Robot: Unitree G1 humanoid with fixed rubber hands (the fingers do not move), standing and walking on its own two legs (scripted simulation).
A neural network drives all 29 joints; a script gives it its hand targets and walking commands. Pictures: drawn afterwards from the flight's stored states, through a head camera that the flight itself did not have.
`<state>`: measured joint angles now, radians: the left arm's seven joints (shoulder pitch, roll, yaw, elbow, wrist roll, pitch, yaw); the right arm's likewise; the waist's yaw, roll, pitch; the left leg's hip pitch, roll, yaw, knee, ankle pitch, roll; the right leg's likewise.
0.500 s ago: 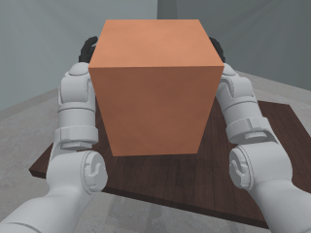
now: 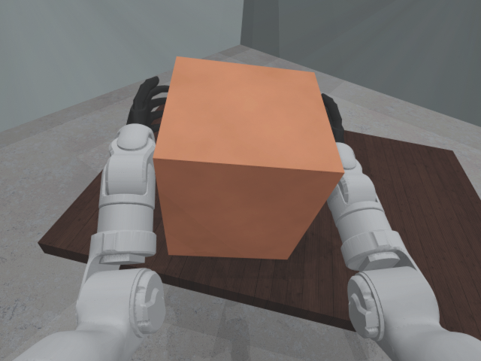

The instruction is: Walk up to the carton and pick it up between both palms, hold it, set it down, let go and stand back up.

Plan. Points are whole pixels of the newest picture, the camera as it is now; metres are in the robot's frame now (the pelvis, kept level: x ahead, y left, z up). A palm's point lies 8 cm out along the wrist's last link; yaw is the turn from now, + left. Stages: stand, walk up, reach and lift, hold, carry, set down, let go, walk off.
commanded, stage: set down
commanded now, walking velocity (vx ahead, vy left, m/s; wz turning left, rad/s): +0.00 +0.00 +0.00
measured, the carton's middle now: (237, 168) +0.35 -0.01 +0.17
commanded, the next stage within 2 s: none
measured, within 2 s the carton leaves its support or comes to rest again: rests again in 1.94 s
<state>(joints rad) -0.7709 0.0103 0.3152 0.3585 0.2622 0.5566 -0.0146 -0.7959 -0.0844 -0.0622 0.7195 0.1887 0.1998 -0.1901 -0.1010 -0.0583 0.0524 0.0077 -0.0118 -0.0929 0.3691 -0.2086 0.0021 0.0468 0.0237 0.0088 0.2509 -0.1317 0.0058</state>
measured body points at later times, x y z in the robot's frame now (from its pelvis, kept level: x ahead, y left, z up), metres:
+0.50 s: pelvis +0.00 +0.00 +0.00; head -0.04 +0.03 +0.45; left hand +0.41 +0.13 +0.19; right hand +0.38 -0.18 +0.17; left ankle +0.01 +0.11 -0.75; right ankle +0.02 -0.12 -0.75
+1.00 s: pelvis +0.00 +0.00 +0.00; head -0.02 +0.03 +0.45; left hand +0.41 +0.13 +0.15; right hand +0.38 -0.18 +0.14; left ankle +0.01 +0.11 -0.75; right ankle +0.02 -0.12 -0.75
